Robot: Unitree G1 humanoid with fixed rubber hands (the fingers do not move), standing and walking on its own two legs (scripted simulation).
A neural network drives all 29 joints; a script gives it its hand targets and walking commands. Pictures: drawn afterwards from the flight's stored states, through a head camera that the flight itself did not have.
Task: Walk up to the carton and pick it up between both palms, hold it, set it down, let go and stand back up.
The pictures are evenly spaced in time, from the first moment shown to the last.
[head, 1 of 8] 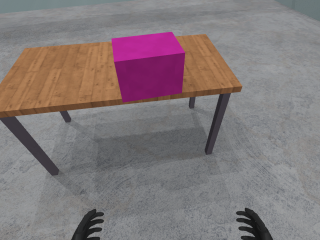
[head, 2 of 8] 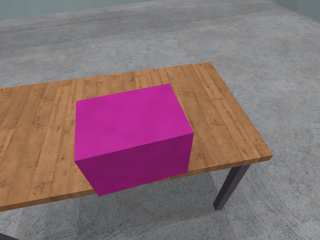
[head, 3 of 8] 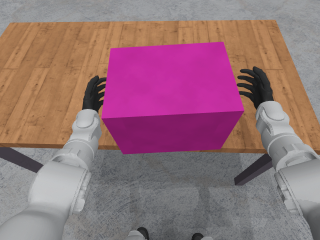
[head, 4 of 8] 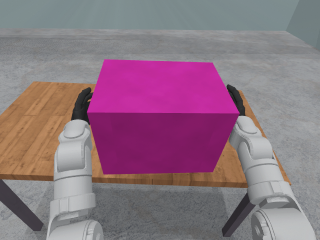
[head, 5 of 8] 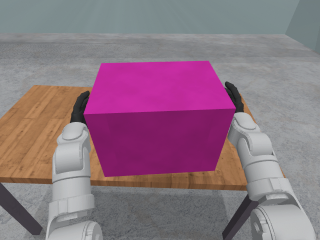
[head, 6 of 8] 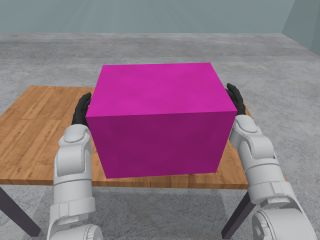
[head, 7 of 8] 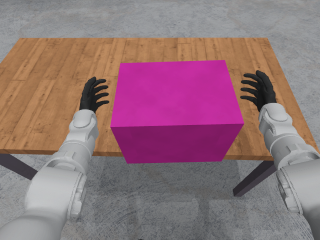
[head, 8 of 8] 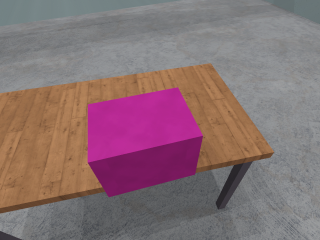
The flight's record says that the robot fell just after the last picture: no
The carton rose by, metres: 0.19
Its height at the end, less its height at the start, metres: +0.00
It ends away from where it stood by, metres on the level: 0.02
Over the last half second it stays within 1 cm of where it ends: yes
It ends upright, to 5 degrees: yes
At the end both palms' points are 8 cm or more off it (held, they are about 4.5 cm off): yes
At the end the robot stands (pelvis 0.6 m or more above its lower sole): yes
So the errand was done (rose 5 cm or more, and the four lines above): yes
